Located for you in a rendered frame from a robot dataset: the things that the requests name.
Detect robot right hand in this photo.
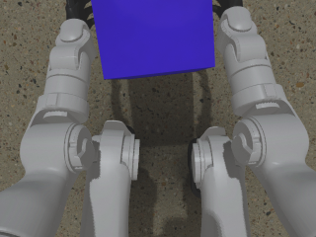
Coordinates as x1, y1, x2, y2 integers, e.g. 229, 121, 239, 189
212, 0, 243, 20

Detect robot right upper arm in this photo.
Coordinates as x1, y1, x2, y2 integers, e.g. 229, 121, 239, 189
231, 114, 316, 237

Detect carton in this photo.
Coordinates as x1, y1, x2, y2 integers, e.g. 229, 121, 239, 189
91, 0, 215, 80

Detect robot left upper arm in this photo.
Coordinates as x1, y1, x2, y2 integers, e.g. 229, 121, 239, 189
0, 122, 95, 237

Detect right robot forearm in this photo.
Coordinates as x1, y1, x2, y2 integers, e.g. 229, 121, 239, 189
215, 6, 309, 149

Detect left robot forearm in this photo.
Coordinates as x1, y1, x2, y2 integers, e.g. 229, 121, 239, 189
20, 19, 97, 166

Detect robot right foot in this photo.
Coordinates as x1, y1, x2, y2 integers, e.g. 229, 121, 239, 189
188, 137, 201, 198

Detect right robot thigh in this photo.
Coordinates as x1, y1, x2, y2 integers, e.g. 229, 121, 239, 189
192, 135, 251, 237

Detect robot left hand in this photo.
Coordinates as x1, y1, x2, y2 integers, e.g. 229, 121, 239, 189
65, 0, 95, 29

